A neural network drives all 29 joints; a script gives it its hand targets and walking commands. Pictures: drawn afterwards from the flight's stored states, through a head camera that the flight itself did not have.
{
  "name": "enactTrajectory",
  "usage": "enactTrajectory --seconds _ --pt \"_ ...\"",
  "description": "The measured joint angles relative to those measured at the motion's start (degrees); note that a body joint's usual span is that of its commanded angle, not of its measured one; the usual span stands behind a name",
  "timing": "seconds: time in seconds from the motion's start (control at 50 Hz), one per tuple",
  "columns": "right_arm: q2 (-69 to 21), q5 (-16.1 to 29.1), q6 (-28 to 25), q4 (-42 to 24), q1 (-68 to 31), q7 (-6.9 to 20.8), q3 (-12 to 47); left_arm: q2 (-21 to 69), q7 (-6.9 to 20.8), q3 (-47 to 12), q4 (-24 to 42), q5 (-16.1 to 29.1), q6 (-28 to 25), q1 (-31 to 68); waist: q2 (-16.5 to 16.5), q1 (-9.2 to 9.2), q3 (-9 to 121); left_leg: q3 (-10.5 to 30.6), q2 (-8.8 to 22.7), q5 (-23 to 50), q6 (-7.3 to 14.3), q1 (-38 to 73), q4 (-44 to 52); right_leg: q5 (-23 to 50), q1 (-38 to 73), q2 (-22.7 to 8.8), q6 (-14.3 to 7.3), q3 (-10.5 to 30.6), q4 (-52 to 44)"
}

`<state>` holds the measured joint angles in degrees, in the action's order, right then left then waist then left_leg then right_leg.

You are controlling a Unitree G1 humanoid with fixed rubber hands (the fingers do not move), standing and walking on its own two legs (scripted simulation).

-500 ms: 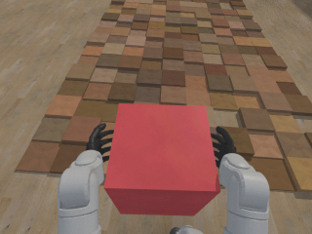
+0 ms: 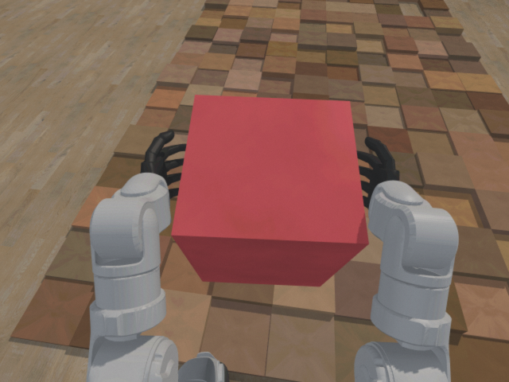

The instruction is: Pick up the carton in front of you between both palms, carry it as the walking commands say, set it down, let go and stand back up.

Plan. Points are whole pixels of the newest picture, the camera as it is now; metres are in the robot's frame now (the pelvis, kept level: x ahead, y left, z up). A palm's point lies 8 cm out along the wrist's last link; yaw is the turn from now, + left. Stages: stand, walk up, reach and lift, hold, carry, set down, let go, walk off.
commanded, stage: carry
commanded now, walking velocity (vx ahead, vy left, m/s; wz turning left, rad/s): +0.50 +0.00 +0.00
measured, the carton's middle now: (265, 203) +0.36 +0.01 +0.09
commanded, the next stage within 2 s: none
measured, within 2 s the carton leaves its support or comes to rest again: neither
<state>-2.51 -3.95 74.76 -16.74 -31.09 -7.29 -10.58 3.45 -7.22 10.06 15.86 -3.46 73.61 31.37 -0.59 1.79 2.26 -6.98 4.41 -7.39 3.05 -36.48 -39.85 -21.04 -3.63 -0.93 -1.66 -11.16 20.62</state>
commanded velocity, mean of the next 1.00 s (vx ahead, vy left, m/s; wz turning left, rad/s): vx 0.50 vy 0.00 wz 0.00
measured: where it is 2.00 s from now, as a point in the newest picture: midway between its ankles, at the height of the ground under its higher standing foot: (264, 150)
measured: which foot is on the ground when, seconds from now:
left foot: up 0.00-0.04, down 0.06-0.48, up 0.50-0.72, down 0.74-1.00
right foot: down 0.00-0.10, up 0.12-0.42, down 0.44-0.76, up 0.78-1.00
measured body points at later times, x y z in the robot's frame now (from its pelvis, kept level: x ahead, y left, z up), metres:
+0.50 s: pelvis +0.32 +0.02 +0.01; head +0.43 +0.03 +0.45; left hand +0.73 +0.18 +0.15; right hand +0.74 -0.12 +0.14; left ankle +0.18 +0.11 -0.66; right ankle +0.40 -0.05 -0.70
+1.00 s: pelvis +0.67 +0.07 +0.06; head +0.73 +0.07 +0.51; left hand +1.04 +0.18 +0.19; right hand +1.01 -0.12 +0.19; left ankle +0.60 +0.13 -0.68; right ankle +0.71 -0.07 -0.62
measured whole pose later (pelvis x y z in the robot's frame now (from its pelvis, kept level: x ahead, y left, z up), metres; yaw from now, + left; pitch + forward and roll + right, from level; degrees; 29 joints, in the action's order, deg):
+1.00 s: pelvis +0.67 +0.07 +0.06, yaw +0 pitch +6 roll -3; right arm -6.5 -5.9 74.7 -17.7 -31.4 -5.9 -15.8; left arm 7.7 -5.7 13.6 15.3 -6.7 74.5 34.1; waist -2.0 -4.5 -0.7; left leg -2.9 -0.8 -15.8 4.5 -10.4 -19.7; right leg -17.0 -35.7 0.0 -1.1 -2.3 52.1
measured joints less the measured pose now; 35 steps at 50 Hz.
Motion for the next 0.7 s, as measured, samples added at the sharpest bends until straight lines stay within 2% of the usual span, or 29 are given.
enactTrajectory --seconds 0.04,0.06,0.08,0.1,0.16,0.18,0.22,0.3,0.38,0.42,0.44,0.46,0.48,0.52,0.56,0.62,0.66,0.7 --pt "2.02 0.82 1.23 5.12 -5.08 -0.26 -0.51 -2.12 -0.34 0.24 -4.94 0.64 1.45 5.15 0.49 -0.14 0.28 -1.30 -1.14 -0.16 1.40 1.45 2.91 -3.79 1.84 -0.35 1.08 0.47 2.39" --pt "2.71 1.16 1.58 7.99 -7.68 -0.38 -0.77 -3.37 -0.44 0.42 -7.43 1.02 2.19 7.69 1.47 -0.46 0.22 -1.96 -2.13 -3.35 1.63 3.06 3.87 -6.20 2.11 -1.27 1.52 0.69 5.10" --pt "3.19 1.32 1.71 11.10 -10.40 -0.71 -0.79 -4.65 -0.70 0.57 -9.93 1.47 2.82 10.14 2.62 -1.03 -0.03 -2.48 -3.02 -10.23 0.78 5.01 4.12 -8.33 0.97 -2.73 1.59 0.87 10.20" --pt "3.48 1.25 1.63 14.39 -13.31 -0.87 -1.02 -5.93 -0.85 1.06 -12.45 1.94 3.21 12.56 3.48 -1.95 -0.76 -2.94 -3.75 -14.81 0.25 5.43 2.72 -6.58 -1.89 -4.17 1.27 1.73 18.18" --pt "3.98 1.44 1.60 21.20 -18.69 -1.44 -1.69 -8.06 -0.86 2.91 -18.75 2.90 3.87 17.84 2.76 -4.53 -3.55 -2.26 -4.45 -15.09 0.90 6.66 1.73 -7.30 -14.75 -1.39 0.52 8.71 45.11" --pt "4.09 1.73 1.76 22.22 -19.48 -1.66 -2.11 -8.02 -0.88 3.71 -20.26 2.60 4.17 19.32 2.52 -4.99 -4.64 -1.96 -4.65 -15.64 0.85 7.84 2.87 -6.52 -18.94 -0.44 -0.08 9.80 50.65" --pt "4.14 2.31 1.97 23.03 -20.51 -2.12 -3.20 -7.41 -0.91 5.42 -22.06 1.52 4.58 21.76 2.06 -5.57 -6.69 -1.43 -4.86 -16.15 0.47 10.70 6.18 -4.04 -26.22 0.36 -0.91 10.36 54.66" --pt "3.20 2.21 1.15 21.30 -21.58 -2.57 -5.98 -5.61 -0.91 8.04 -21.14 -0.47 3.96 24.15 1.16 -6.23 -9.39 -0.51 -4.78 -17.46 0.21 15.98 10.97 -2.33 -36.50 0.29 -1.35 9.39 49.48" --pt "1.48 1.48 -0.41 17.47 -20.77 -2.48 -8.30 -3.31 -0.81 9.29 -17.01 -1.61 2.35 23.09 0.69 -6.13 -9.77 0.24 -4.73 -20.46 -0.66 21.63 14.14 1.30 -38.34 0.47 -1.09 7.53 31.04" --pt "0.78 1.61 -0.84 14.89 -19.67 -1.42 -8.91 -2.20 -0.48 9.26 -14.64 -1.90 1.38 21.66 0.70 -5.12 -9.75 -0.32 -4.55 -21.81 -1.28 24.16 12.93 4.52 -35.38 1.21 -1.51 5.71 21.13" --pt "0.63 1.37 -0.99 13.44 -18.77 -1.11 -8.95 -1.54 -0.41 8.95 -13.54 -2.04 0.84 20.82 0.85 -4.22 -10.01 -1.15 -4.18 -18.83 -1.46 24.64 9.78 6.86 -32.26 1.58 -1.98 4.52 16.12" --pt "0.97 1.25 -0.99 12.12 -18.03 -0.66 -8.93 -0.59 -0.39 8.50 -12.52 -2.40 0.12 19.92 -0.54 -3.01 -10.28 -0.88 -2.70 -15.29 -1.09 23.84 4.29 3.25 -29.22 2.64 -3.04 3.54 14.21" --pt "1.25 1.24 -1.25 11.23 -17.52 -0.19 -8.97 0.05 -0.37 7.90 -11.60 -2.80 -0.60 19.19 -1.70 -1.69 -10.61 1.27 -1.97 -15.57 -1.17 21.36 -4.16 0.28 -27.96 3.74 -4.36 3.06 14.60" --pt "1.25 0.98 -1.25 9.47 -16.27 0.40 -8.93 0.58 -0.35 6.73 -10.25 -2.97 -1.23 17.68 -1.48 0.61 -11.05 6.18 -3.74 -18.72 -1.44 14.51 -23.35 -2.73 -25.53 4.43 -6.41 3.34 14.36" --pt "0.44 0.23 -0.48 7.21 -15.14 0.66 -8.79 0.64 -0.65 6.14 -8.21 -1.96 -0.97 15.81 -0.16 2.76 -11.38 7.73 -5.17 -19.69 -1.01 8.79 -32.21 -2.85 -22.13 4.34 -6.44 4.40 11.15" --pt "-0.91 -1.21 0.25 4.06 -14.86 0.71 -8.56 0.44 -1.67 6.04 -4.85 0.29 -0.49 14.34 1.63 5.50 -11.89 7.46 -5.68 -19.61 -1.00 2.59 -27.16 -3.14 -16.92 3.62 -5.62 6.75 5.71" --pt "-1.73 -2.20 0.26 2.74 -14.93 1.02 -8.43 0.31 -1.99 6.59 -3.59 1.36 -0.56 14.09 2.06 6.76 -11.51 6.98 -5.73 -18.64 -1.49 0.29 -17.91 -4.22 -13.86 3.20 -5.69 8.19 3.50" --pt "-2.64 -3.36 0.12 1.84 -14.44 1.35 -8.20 0.28 -2.00 7.09 -3.13 2.03 -0.71 13.67 1.75 7.47 -10.37 6.32 -5.76 -13.60 -2.31 0.62 -4.62 -6.10 -10.75 2.99 -5.39 9.05 2.43"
